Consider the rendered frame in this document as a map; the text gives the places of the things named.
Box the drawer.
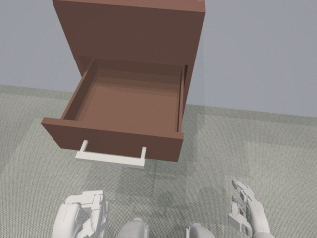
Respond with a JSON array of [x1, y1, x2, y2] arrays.
[[41, 57, 185, 162]]

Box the robot thigh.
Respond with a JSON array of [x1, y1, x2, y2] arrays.
[[115, 220, 149, 238], [183, 225, 215, 238]]

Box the robot left thigh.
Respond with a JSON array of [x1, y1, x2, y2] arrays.
[[115, 220, 149, 238]]

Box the robot right thigh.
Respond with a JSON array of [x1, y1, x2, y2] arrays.
[[183, 225, 215, 238]]

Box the robot left hand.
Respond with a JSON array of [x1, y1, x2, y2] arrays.
[[51, 190, 110, 238]]

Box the cabinet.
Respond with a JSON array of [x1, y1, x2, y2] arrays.
[[52, 0, 206, 120]]

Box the robot right hand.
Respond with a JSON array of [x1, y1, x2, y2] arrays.
[[229, 179, 271, 238]]

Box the handle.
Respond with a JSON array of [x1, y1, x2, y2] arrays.
[[75, 140, 147, 169]]

